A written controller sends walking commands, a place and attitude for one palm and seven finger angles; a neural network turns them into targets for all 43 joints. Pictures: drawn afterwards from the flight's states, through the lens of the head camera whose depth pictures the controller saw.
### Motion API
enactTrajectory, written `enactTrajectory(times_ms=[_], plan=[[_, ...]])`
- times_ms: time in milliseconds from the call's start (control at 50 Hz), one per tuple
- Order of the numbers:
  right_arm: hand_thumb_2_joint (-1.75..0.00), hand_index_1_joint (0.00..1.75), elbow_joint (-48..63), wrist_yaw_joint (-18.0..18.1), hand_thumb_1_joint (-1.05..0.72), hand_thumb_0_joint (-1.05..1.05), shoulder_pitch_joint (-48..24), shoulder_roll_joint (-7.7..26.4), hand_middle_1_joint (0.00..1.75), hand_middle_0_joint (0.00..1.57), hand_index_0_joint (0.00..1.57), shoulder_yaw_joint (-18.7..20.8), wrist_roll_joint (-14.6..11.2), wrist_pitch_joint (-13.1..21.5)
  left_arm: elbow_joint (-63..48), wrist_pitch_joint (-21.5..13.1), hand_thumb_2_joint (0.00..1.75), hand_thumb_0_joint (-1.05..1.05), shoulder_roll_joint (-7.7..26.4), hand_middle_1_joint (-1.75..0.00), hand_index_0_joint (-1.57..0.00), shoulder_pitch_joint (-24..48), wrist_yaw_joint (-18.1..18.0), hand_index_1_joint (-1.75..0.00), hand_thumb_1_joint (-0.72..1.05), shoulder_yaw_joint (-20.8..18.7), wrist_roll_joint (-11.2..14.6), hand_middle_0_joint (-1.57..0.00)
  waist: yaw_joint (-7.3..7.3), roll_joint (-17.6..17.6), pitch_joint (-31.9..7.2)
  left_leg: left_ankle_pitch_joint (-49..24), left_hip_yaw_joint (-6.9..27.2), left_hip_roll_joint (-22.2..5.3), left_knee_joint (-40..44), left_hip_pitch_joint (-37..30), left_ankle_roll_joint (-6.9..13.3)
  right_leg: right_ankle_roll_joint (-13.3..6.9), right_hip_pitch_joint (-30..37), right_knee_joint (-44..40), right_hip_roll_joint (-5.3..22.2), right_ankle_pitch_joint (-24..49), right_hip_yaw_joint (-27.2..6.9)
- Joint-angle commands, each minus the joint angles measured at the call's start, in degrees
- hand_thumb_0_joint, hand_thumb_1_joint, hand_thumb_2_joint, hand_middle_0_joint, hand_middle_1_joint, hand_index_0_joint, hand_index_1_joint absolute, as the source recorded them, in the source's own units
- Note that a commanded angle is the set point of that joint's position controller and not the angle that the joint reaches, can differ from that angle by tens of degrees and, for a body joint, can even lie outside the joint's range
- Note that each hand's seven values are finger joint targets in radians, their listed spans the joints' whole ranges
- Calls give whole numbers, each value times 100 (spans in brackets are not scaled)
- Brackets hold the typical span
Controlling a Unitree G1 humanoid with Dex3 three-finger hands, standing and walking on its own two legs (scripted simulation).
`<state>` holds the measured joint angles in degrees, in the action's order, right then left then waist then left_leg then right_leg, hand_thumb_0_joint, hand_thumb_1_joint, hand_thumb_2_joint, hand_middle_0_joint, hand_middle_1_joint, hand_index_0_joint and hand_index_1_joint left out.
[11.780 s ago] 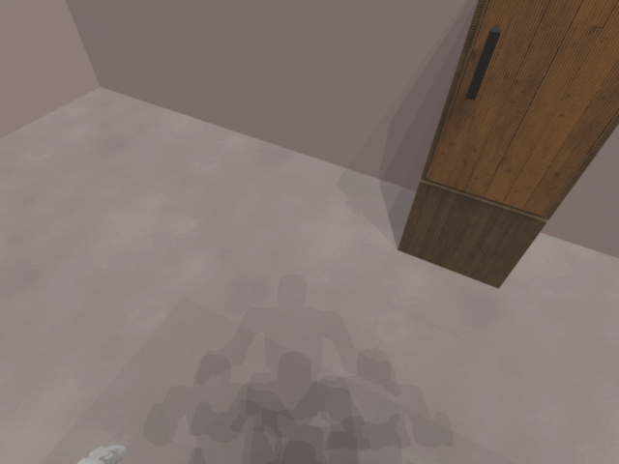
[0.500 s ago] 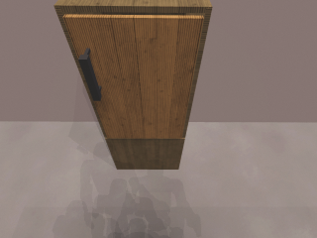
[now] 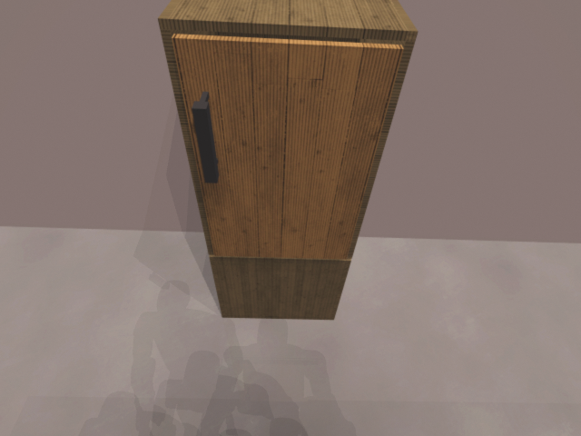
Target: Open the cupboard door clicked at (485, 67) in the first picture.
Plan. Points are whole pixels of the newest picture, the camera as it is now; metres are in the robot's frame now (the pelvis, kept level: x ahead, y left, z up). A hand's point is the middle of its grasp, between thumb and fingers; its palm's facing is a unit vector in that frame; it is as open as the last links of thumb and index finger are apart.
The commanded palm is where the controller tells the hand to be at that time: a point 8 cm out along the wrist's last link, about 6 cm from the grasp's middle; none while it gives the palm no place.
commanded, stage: shuffle to correct the standing spot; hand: left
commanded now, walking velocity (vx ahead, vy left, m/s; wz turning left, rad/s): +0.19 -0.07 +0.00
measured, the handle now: (208, 138) +0.61 +0.20 +0.07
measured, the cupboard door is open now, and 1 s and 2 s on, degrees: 0 0 0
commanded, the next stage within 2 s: come to a stop and stand still in 0.42 s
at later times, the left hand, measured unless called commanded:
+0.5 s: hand out of the picture -0.01 +0.12 -0.19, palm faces +0.08 -0.99 -0.07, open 7.3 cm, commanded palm none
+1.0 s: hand (214, 412) +0.20 +0.14 -0.18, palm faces +0.04 -0.98 -0.19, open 7.3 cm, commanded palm none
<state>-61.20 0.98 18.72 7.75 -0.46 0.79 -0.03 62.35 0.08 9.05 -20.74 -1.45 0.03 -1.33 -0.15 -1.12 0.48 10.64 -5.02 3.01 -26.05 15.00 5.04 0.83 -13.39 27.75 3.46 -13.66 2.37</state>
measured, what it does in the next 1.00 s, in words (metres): walks ahead: right foot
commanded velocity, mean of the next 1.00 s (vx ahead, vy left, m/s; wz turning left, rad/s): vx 0.02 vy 0.00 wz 0.00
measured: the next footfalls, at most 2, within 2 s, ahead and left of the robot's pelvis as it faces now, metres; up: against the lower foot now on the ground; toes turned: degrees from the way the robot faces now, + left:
right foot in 0.76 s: +0.23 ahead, -0.18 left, +0.00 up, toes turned -6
left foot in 1.06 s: +0.14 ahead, +0.08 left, +0.00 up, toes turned +3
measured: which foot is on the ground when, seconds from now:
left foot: down 0.00-0.80, up 0.82-1.00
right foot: down 0.00-0.46, up 0.48-0.74, down 0.76-1.00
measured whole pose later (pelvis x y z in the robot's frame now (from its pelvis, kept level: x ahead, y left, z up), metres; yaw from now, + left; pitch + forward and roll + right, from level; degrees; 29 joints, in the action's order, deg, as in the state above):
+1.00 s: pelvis +0.10 -0.04 -0.02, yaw +2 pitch +0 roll +1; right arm -58.6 1.5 13.0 8.6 2.7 0.2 -1.3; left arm 53.9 0.7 9.3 -7.2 -2.2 -2.7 -1.5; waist 1.1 -2.8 5.9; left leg 28.3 -3.2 -0.1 -50.4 21.9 -1.2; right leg 0.4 -24.3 35.7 6.1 -10.8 4.7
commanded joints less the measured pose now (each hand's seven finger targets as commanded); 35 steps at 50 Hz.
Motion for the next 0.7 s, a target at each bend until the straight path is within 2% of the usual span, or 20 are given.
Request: enactTrajectory(times_ms=[0, 60, 160, 220, 280, 300, 340, 360, 380, 400, 420, 440, 460, 500, 540, 580, 600, 640, 660, 680], plan=[[-90, 30, 182, 53, -90, 0, 242, 838, 30, 20, 20, 215, 38, 108, -97, -48, 90, 0, 242, -30, -20, -502, 4, -30, 90, -38, -52, -20, -15, 350, 309, 2653, 1597, -1194, 1499, 397, 25, -278, -134, 27, -108, -1019, -26], [-90, 30, 160, 47, -90, 0, 135, 906, 30, 20, 20, 261, 48, 73, -72, -31, 90, 0, 135, -30, -20, -637, 44, -30, 90, -58, -76, -20, -74, 368, 626, 3090, 1663, -1326, 1503, 713, 156, -293, -224, 186, -211, -1111, 59], [-90, 30, 143, 38, -90, 0, 113, 743, 30, 20, 20, 275, 53, 100, -21, -85, 90, 0, 114, -30, -20, -901, 72, -30, 90, -131, -53, -20, -116, 240, 672, 2929, 1340, -1101, 1095, 934, 105, -415, -49, -96, -133, -1399, -267], [-90, 30, 173, 25, -90, 0, 105, 594, 30, 20, 20, 260, 50, 123, -24, -138, 90, 0, 188, -30, -20, -959, 66, -30, 90, -174, -37, -20, -95, -70, 813, 2530, 969, -760, 387, 977, 0, -608, -295, -541, 152, -2029, -900], [-90, 30, 274, -25, -90, 0, 49, 258, 30, 20, 20, 195, 51, 198, 46, -212, 90, 0, 407, -30, -20, -1120, 25, -30, 90, -262, 3, -20, -112, -1043, 719, 1437, 114, -270, -1153, 1351, -156, -990, 50, -1320, 889, -2591, -1993], [-90, 30, 312, -34, -90, 0, 1, 233, 30, 20, 20, 198, 51, 208, 47, -236, 90, 0, 472, -30, -20, -1194, -6, -30, 90, -285, 18, -20, -80, -973, 665, 1261, 43, -302, -1530, 1383, -160, -1114, 86, -1479, 1110, -2562, -2247], [-90, 30, 324, -57, -90, 0, -1, 150, 30, 20, 20, 176, 36, 278, -4, -270, 90, 0, 503, -30, -20, -1042, -13, -30, 90, -291, 2, -20, -6, -647, 594, 1253, 69, -369, -1385, 1092, -160, -1160, -116, -1350, 1139, -2031, -2011], [-90, 30, 283, -57, -90, 0, 88, 128, 30, 20, 20, 166, 39, 298, -32, -267, 90, 0, 450, -30, -20, -888, -8, -30, 90, -278, -10, -20, 90, -603, 641, 1142, 56, -391, -960, 644, -173, -1068, -442, -1085, 965, -1710, -1673], [-90, 30, 188, -48, -90, 0, 325, 151, 30, 20, 20, 156, 32, 339, -48, -254, 90, 0, 356, -30, -20, -732, 12, -30, 90, -254, -10, -20, 214, -349, 594, 965, 92, -394, -422, -40, -186, -914, -829, -611, 659, -1296, -1168], [-90, 30, 28, -18, -90, 0, 710, 304, 30, 20, 20, 188, 31, 370, -93, -241, 90, 0, 187, -30, -20, -635, 38, -30, 90, -220, -13, -20, 314, 216, 637, 919, 616, -698, -11, -608, -81, -708, -1319, 78, 211, -1112, -663], [-90, 30, -146, 46, -90, 0, 1264, 698, 30, 20, 20, 277, 65, 403, -185, -244, 90, 0, -23, -30, -20, -543, 72, -30, 90, -182, -6, -20, 466, 1262, 543, 801, 1999, -1677, 643, -1288, 331, -438, -2142, 1384, -282, -971, -78], [-90, 30, -237, 100, -90, 0, 1733, 891, 30, 20, 20, 321, 114, 405, -392, -289, 90, 0, 15, -30, -20, -117, 67, -30, 90, -161, -44, -20, 630, 1535, 533, 221, 2982, -2448, 1255, -1726, 785, -343, -2822, 2605, -426, -1772, 233], [-90, 30, -287, 128, -90, 0, 1718, 844, 30, 20, 20, 287, 112, 408, -458, -271, 90, 0, 151, -30, -20, 125, 64, -30, 90, -209, -92, -20, 586, 1261, 701, -489, 2910, -2556, 1236, -1559, 961, -371, -2978, 3377, -136, -1704, -80], [-90, 30, -162, 139, -90, 0, 1283, 571, 30, 20, 20, 202, 68, 483, -445, -288, 90, 0, 132, -30, -20, 193, 118, -30, 90, -229, -66, -20, 337, 522, 825, -1449, 2396, -2470, 1168, -1115, 1100, -308, -2972, 3679, 167, -1211, -228], [-90, 30, -71, 154, -90, 0, 1048, 546, 30, 20, 20, 161, 73, 529, -414, -233, 90, 0, -112, -30, -20, 186, 147, -30, 90, -185, -31, -20, 173, 400, 637, -2782, 1503, -2135, 1061, -951, 906, -186, -2524, 3374, 187, -825, -80], [-90, 30, -48, 195, -90, 0, 833, 509, 30, 20, 20, 108, 70, 517, -401, -146, 90, 0, -250, -30, -20, 164, 127, -30, 90, -139, 8, -20, 45, 675, 359, -3907, 732, -1729, 844, -754, 628, -121, -1767, 2566, 80, -436, 77], [-90, 30, -21, 215, -90, 0, 737, 487, 30, 20, 20, 84, 67, 506, -426, -127, 90, 0, -272, -30, -20, 183, 106, -30, 90, -119, 23, -20, 3, 698, 292, -4447, 522, -1613, 692, -712, 499, -97, -1455, 2054, -5, -207, 176], [-90, 30, -63, 230, -90, 0, 585, 583, 30, 20, 20, 102, 46, 427, -370, -98, 90, 0, -155, -30, -20, 248, 66, -30, 90, -103, 57, -20, -35, 979, 179, -4536, 344, -1542, 454, -639, 317, -91, -823, 1304, -119, 242, 271], [-90, 30, -70, 232, -90, 0, 600, 600, 30, 20, 20, 138, 39, 377, -376, -94, 90, 0, -65, -30, -20, 258, 58, -30, 90, -126, 49, -20, -13, 928, 156, -4282, 384, -1525, 319, -628, 263, -101, -585, 924, -140, 392, 290], [-90, 30, -45, 224, -90, 0, 596, 649, 30, 20, 20, 179, 26, 333, -390, -97, 90, 0, 60, -30, -20, 162, 54, -30, 90, -160, 46, -20, -76, 815, 124, -3837, 394, -1477, 152, -635, 187, -80, -364, 496, -123, 686, 306]])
